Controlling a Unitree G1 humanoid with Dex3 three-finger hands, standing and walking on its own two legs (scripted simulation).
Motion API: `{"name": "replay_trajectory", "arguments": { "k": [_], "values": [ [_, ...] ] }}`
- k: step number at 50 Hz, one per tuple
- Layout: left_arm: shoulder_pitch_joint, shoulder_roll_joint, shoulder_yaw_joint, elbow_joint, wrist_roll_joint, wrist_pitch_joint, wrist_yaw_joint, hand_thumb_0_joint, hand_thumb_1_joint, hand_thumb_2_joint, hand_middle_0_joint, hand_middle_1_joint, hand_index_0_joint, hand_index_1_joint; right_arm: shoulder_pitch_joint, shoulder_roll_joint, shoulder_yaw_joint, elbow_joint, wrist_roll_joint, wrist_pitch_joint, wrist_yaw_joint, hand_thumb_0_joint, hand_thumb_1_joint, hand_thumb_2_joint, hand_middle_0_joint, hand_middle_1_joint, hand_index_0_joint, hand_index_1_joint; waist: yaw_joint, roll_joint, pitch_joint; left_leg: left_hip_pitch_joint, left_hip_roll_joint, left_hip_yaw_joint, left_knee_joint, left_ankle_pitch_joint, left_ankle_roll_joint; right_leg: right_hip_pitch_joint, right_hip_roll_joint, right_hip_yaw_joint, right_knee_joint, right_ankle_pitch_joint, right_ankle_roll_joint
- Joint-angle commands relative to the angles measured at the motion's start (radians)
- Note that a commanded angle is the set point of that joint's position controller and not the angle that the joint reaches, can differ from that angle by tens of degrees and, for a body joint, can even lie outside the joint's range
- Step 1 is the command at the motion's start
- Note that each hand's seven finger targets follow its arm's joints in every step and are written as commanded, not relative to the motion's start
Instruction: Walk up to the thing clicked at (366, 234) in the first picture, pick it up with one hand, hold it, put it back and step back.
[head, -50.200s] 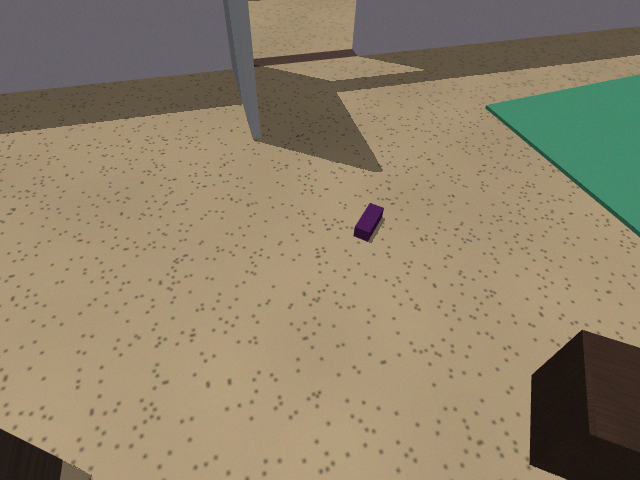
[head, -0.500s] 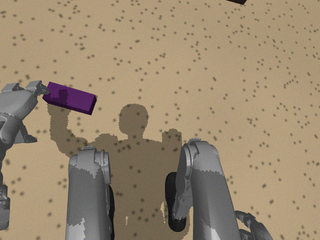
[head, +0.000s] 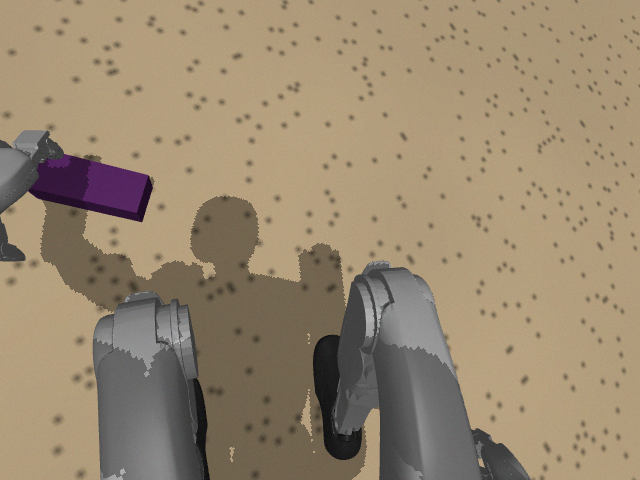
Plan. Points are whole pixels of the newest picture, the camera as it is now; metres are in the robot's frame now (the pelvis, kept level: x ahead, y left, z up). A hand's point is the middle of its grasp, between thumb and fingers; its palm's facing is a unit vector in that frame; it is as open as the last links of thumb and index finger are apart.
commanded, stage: rise first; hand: left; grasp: from above
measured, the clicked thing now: (92, 186) +0.52 +0.27 -0.31
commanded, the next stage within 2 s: approach in 0.60 s
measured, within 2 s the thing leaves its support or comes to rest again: neither
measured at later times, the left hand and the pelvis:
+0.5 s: hand (24, 200) +0.45 +0.31 -0.18, palm faces -0.51 -0.04 -0.86, open 14.1 cm; pelvis +0.01 +0.00 -0.01, yaw -2 degrees
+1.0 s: hand (54, 177) +0.49 +0.28 -0.19, palm faces -0.45 -0.03 -0.89, open 13.8 cm; pelvis +0.01 +0.00 -0.02, yaw -2 degrees
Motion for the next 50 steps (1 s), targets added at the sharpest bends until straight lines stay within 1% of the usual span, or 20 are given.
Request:
{"name": "replay_trajectory", "arguments": {
  "k": [1,6,7,10,20,21,22,23,24,28,30,34,35,37,41,43,45,48,49,50],
  "values": [
    [-0.313,0.287,0.038,-0.127,-0.015,-0.024,0.037,0.0,-0.462,0.988,-0.054,-0.889,-0.062,-0.879,0.178,-0.264,-0.079,-0.016,-0.006,0.0,-0.011,0.0,-0.849,-0.889,0.2,0.3,0.2,0.3,-0.012,0.301,-0.622,0.508,-0.03,0.052,-0.269,0.108,0.007,0.244,0.058,-0.059,-0.205,0.086,-0.066],
    [-0.327,0.316,0.041,-0.139,0.003,-0.044,0.052,0.0,-0.47,0.994,-0.056,-0.89,-0.06,-0.885,0.182,-0.268,-0.068,-0.017,-0.015,0.003,-0.011,0.0,-0.851,-0.89,0.2,0.3,0.2,0.3,-0.016,0.323,-0.645,0.518,-0.031,0.053,-0.239,0.148,0.007,0.26,0.063,-0.06,-0.192,0.121,-0.065],
    [-0.307,0.333,0.056,-0.104,0.007,-0.044,0.057,0.0,-0.461,0.989,-0.054,-0.893,-0.062,-0.884,0.181,-0.248,-0.049,-0.017,-0.013,0.005,-0.009,0.0,-0.848,-0.889,0.2,0.3,0.2,0.3,-0.012,0.294,-0.648,0.495,-0.032,0.056,-0.229,0.15,0.011,0.279,0.065,-0.057,-0.194,0.124,-0.063],
    [-0.321,0.32,0.041,-0.119,0.014,-0.05,0.066,0.0,-0.47,0.985,-0.054,-0.898,-0.064,-0.887,0.173,-0.271,-0.067,-0.019,-0.016,0.006,-0.01,0.0,-0.856,-0.89,0.2,0.3,0.2,0.3,-0.014,0.311,-0.616,0.502,-0.029,0.048,-0.232,0.137,0.009,0.235,0.064,-0.059,-0.185,0.107,-0.065],
    [-0.312,0.339,0.047,-0.103,0.039,-0.046,0.086,0.0,-0.47,0.988,-0.059,-0.893,-0.066,-0.885,0.192,-0.277,-0.06,-0.019,-0.02,0.015,-0.002,0.0,-0.858,-0.891,0.2,0.3,0.2,0.3,-0.027,0.336,-0.646,0.528,-0.026,0.036,-0.22,0.206,0.003,0.235,0.069,-0.075,-0.157,0.158,-0.065],
    [-0.347,0.337,0.04,-0.128,0.042,-0.05,0.089,0.0,-0.476,0.994,-0.061,-0.888,-0.063,-0.885,0.187,-0.278,-0.06,-0.019,-0.021,0.016,-0.001,0.0,-0.858,-0.892,0.2,0.3,0.2,0.3,-0.029,0.34,-0.65,0.535,-0.026,0.036,-0.217,0.204,0.004,0.227,0.069,-0.075,-0.157,0.154,-0.063],
    [-0.31,0.347,0.045,-0.088,0.052,-0.046,0.089,0.0,-0.469,0.987,-0.057,-0.898,-0.066,-0.888,0.192,-0.271,-0.053,-0.015,-0.023,0.018,-0.001,0.0,-0.86,-0.892,0.2,0.3,0.2,0.3,-0.028,0.35,-0.644,0.533,-0.026,0.043,-0.21,0.207,0.005,0.238,0.071,-0.073,-0.159,0.158,-0.064],
    [-0.351,0.336,0.037,-0.131,0.046,-0.053,0.091,0.0,-0.475,0.99,-0.066,-0.885,-0.069,-0.881,0.189,-0.276,-0.057,-0.022,-0.027,0.017,0.001,0.0,-0.863,-0.892,0.2,0.3,0.2,0.3,-0.037,0.35,-0.644,0.521,-0.028,0.045,-0.208,0.203,0.006,0.244,0.069,-0.07,-0.163,0.16,-0.062],
    [-0.344,0.335,0.033,-0.115,0.05,-0.053,0.091,0.0,-0.472,0.988,-0.064,-0.892,-0.069,-0.887,0.183,-0.273,-0.056,-0.023,-0.022,0.016,0.0,0.0,-0.861,-0.892,0.2,0.3,0.2,0.3,-0.035,0.336,-0.634,0.503,-0.029,0.04,-0.212,0.171,0.006,0.233,0.07,-0.07,-0.162,0.136,-0.065],
    [-0.342,0.342,0.032,-0.12,0.061,-0.058,0.096,0.0,-0.475,0.99,-0.068,-0.896,-0.072,-0.89,0.186,-0.276,-0.053,-0.019,-0.026,0.018,-0.001,0.0,-0.867,-0.893,0.2,0.3,0.2,0.3,-0.033,0.348,-0.639,0.531,-0.027,0.041,-0.204,0.205,0.004,0.23,0.072,-0.072,-0.157,0.156,-0.065],
    [-0.34,0.323,0.022,-0.102,0.058,-0.059,0.101,0.0,-0.474,0.989,-0.058,-0.897,-0.065,-0.89,0.181,-0.276,-0.051,-0.022,-0.025,0.016,0.001,0.0,-0.861,-0.892,0.2,0.3,0.2,0.3,-0.044,0.341,-0.615,0.517,-0.027,0.038,-0.206,0.189,0.004,0.221,0.072,-0.074,-0.158,0.144,-0.064],
    [-0.353,0.337,0.024,-0.101,0.07,-0.063,0.108,0.0,-0.484,0.997,-0.063,-0.891,-0.063,-0.89,0.182,-0.279,-0.049,-0.02,-0.026,0.018,0.002,0.0,-0.869,-0.894,0.2,0.3,0.2,0.3,-0.042,0.343,-0.611,0.514,-0.027,0.034,-0.209,0.17,0.003,0.216,0.071,-0.072,-0.159,0.129,-0.064],
    [-0.338,0.332,0.019,-0.085,0.073,-0.062,0.108,0.0,-0.472,0.985,-0.061,-0.953,-0.073,-0.939,0.177,-0.276,-0.05,-0.021,-0.024,0.017,0.002,0.0,-0.878,-0.894,0.2,0.3,0.2,0.3,-0.038,0.345,-0.615,0.528,-0.026,0.031,-0.211,0.179,0.0,0.205,0.071,-0.074,-0.153,0.132,-0.066],
    [-0.376,0.37,0.034,-0.121,0.087,-0.065,0.117,0.0,-0.422,0.897,-0.041,-0.971,-0.088,-0.924,0.179,-0.279,-0.049,-0.022,-0.025,0.019,0.001,0.0,-0.895,-0.888,0.2,0.3,0.2,0.3,-0.035,0.357,-0.651,0.538,-0.027,0.036,-0.2,0.2,0.002,0.22,0.073,-0.071,-0.151,0.149,-0.065],
    [-0.439,0.278,-0.022,-0.059,0.089,-0.046,0.142,0.0,-0.43,0.906,-0.04,-0.973,-0.086,-0.926,0.194,-0.273,-0.042,-0.007,-0.026,0.011,0.001,0.0,-0.896,-0.889,0.2,0.3,0.2,0.3,-0.093,0.332,-0.584,0.502,-0.027,0.032,-0.197,0.17,0.006,0.19,0.074,-0.079,-0.158,0.139,-0.063],
    [-0.514,0.26,-0.042,-0.056,0.096,-0.03,0.163,0.0,-0.42,0.902,-0.041,-0.977,-0.091,-0.927,0.206,-0.278,-0.038,0.002,-0.031,0.002,-0.002,0.0,-0.894,-0.888,0.2,0.3,0.2,0.3,-0.11,0.357,-0.607,0.516,-0.026,0.035,-0.195,0.173,0.002,0.188,0.074,-0.088,-0.153,0.147,-0.062],
    [-0.561,0.215,-0.062,-0.014,0.098,0.009,0.19,0.0,-0.407,0.896,-0.037,-0.986,-0.093,-0.93,0.221,-0.279,-0.036,0.005,-0.035,-0.013,-0.004,0.0,-0.891,-0.887,0.2,0.3,0.2,0.3,-0.125,0.377,-0.595,0.534,-0.026,0.033,-0.213,0.167,-0.003,0.162,0.072,-0.099,-0.15,0.143,-0.063],
    [-0.639,0.155,-0.097,0.094,0.099,0.094,0.235,0.0,-0.416,0.906,-0.039,-0.995,-0.094,-0.94,0.24,-0.287,-0.026,0.008,-0.037,-0.038,-0.008,0.0,-0.893,-0.889,0.2,0.3,0.2,0.3,-0.172,0.39,-0.582,0.536,-0.024,0.031,-0.22,0.158,-0.006,0.137,0.071,-0.116,-0.148,0.152,-0.062],
    [-0.677,0.153,-0.097,0.096,0.094,0.127,0.25,0.0,-0.403,0.9,-0.038,-0.999,-0.098,-0.937,0.247,-0.289,-0.023,0.011,-0.038,-0.046,-0.009,0.0,-0.89,-0.887,0.2,0.3,0.2,0.3,-0.178,0.408,-0.597,0.539,-0.024,0.032,-0.223,0.159,-0.005,0.143,0.074,-0.117,-0.151,0.161,-0.064],
    [-0.71,0.189,-0.081,0.127,0.096,0.166,0.267,0.0,-0.409,0.903,-0.04,-0.998,-0.1,-0.937,0.247,-0.291,-0.017,0.012,-0.038,-0.053,-0.01,0.0,-0.891,-0.888,0.2,0.3,0.2,0.3,-0.164,0.423,-0.613,0.539,-0.024,0.035,-0.227,0.16,-0.007,0.139,0.074,-0.113,-0.146,0.168,-0.068]
  ]
}}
